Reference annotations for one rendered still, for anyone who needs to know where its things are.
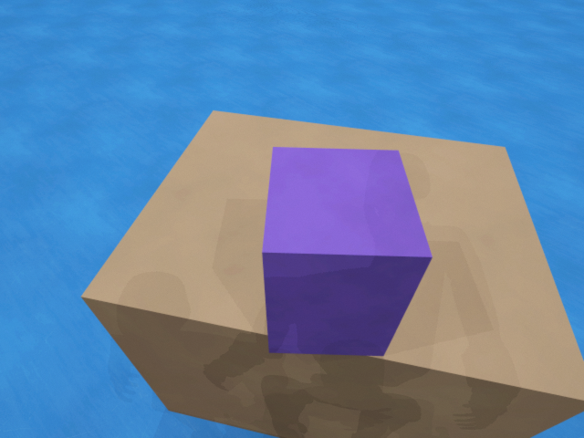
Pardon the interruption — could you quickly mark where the pedestal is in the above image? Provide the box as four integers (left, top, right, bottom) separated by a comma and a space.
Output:
81, 110, 584, 438

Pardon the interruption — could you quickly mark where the carton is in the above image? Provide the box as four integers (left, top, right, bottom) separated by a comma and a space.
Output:
262, 147, 433, 356

